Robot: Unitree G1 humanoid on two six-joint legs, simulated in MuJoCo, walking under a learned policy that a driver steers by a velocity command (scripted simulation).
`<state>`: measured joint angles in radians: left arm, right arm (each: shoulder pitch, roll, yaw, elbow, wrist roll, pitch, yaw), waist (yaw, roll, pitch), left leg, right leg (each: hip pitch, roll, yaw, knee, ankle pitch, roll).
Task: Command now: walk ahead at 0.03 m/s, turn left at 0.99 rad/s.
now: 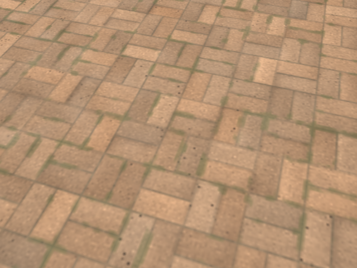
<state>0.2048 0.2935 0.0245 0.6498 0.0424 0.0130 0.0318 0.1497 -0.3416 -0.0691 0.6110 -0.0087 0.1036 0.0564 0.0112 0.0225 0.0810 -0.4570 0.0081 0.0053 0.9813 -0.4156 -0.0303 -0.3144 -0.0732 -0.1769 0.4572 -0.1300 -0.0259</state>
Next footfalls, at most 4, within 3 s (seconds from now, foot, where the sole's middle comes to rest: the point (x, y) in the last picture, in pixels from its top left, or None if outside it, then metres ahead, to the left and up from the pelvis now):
0.12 left None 0.02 0.11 -0.77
0.62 right None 0.26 -0.08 -0.77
1.06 left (185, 197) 0.73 0.03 -0.77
1.44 right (245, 141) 1.02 -0.25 -0.77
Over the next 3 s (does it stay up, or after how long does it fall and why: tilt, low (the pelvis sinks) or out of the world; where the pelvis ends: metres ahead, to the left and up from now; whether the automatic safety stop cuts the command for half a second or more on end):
stays up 0.98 -0.13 0.01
